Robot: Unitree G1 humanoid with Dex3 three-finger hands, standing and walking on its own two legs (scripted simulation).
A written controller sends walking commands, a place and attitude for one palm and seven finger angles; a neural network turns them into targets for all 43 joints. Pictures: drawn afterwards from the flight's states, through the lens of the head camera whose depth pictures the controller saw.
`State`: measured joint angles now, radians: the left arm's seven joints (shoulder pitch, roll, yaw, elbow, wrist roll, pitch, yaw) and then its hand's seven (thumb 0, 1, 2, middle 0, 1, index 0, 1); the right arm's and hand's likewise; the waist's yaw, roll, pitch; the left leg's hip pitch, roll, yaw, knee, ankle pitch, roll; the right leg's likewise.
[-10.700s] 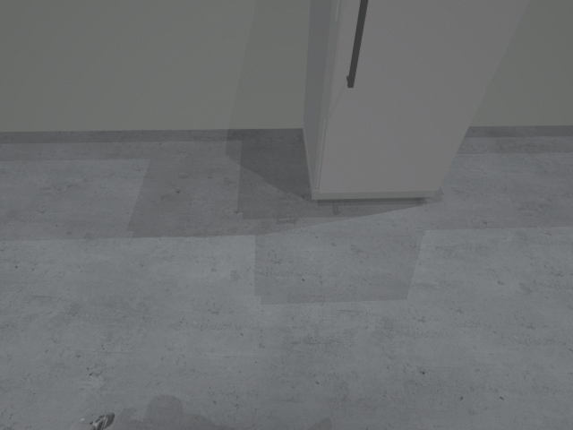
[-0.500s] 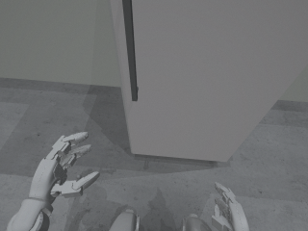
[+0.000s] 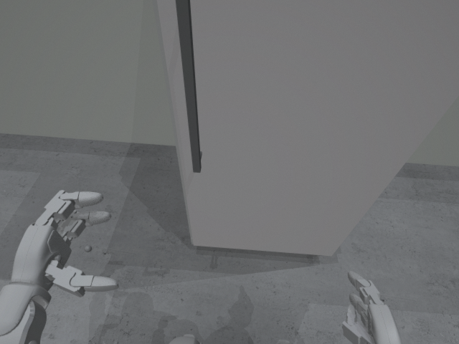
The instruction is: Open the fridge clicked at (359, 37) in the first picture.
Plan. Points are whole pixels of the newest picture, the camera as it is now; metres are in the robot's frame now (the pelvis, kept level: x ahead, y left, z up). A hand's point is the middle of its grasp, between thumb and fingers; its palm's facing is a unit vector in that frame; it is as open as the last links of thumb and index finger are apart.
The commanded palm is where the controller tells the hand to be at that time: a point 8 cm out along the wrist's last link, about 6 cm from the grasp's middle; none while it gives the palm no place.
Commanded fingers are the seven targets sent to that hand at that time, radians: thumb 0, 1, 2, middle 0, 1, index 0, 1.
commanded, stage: raise the hand to about handle height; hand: left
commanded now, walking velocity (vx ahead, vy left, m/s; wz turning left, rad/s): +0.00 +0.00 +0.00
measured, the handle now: (193, 98) +0.54 +0.12 +0.14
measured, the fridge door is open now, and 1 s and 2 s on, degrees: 0 0 0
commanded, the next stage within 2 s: move the hooked fingers beside the handle in 0.88 s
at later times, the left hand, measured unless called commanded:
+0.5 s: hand (72, 206) +0.28 +0.26 +0.12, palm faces +0.04 -1.00 -0.03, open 13.9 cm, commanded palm +0.25 +0.31 +0.11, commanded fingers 0.00 -0.50 0.30 -0.30 -1.20 -0.30 -1.20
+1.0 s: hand (72, 215) +0.27 +0.26 +0.11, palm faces +0.04 -1.00 -0.02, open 13.9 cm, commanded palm +0.25 +0.31 +0.11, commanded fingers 0.00 -0.50 0.30 -0.30 -1.20 -0.30 -1.20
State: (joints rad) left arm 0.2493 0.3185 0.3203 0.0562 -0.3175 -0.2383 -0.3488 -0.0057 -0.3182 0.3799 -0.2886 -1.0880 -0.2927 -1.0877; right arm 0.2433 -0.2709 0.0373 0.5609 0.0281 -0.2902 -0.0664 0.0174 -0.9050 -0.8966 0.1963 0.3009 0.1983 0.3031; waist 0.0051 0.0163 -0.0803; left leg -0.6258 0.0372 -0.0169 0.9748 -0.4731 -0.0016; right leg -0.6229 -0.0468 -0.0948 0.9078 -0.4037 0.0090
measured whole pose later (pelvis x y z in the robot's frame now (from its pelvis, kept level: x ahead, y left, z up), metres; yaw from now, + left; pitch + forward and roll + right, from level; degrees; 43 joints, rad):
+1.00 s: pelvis +0.00 -0.01 +0.02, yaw -1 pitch +4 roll -1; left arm -0.01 0.38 0.44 0.38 -0.34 -0.19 -0.50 -0.01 -0.49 0.30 -0.30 -1.20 -0.30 -1.20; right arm 0.27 -0.28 0.07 0.59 0.03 -0.26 -0.09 0.02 -0.90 -0.90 0.20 0.30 0.20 0.30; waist 0.02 0.03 -0.04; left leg -0.47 0.04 0.01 0.80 -0.39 -0.01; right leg -0.49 -0.04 -0.07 0.76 -0.33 0.00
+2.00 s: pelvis +0.00 -0.02 +0.02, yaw -2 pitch +9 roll +0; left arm -0.49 0.40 0.39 0.82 -0.21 -0.27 -0.36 -0.01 -0.49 0.30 -0.30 -1.20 -0.31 -1.20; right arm 0.32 -0.29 0.05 0.62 0.02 -0.13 -0.07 0.01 -0.91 -0.90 0.20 0.30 0.20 0.30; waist -0.05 0.01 -0.05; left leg -0.59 0.05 0.02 0.83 -0.39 -0.02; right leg -0.63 -0.03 -0.06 0.81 -0.34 -0.01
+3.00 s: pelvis +0.00 +0.00 +0.00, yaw -3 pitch +15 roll -1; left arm -0.72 0.43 0.39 1.01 -0.13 -0.34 -0.27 -0.01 -0.49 0.30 -0.30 -1.20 -0.30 -1.20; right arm 0.40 -0.28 0.04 0.62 0.00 -0.02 -0.03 0.01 -0.91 -0.90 0.20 0.30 0.20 0.30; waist -0.11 0.01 -0.09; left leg -0.75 0.05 0.03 0.93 -0.44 0.00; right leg -0.78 -0.02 -0.05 0.87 -0.35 0.01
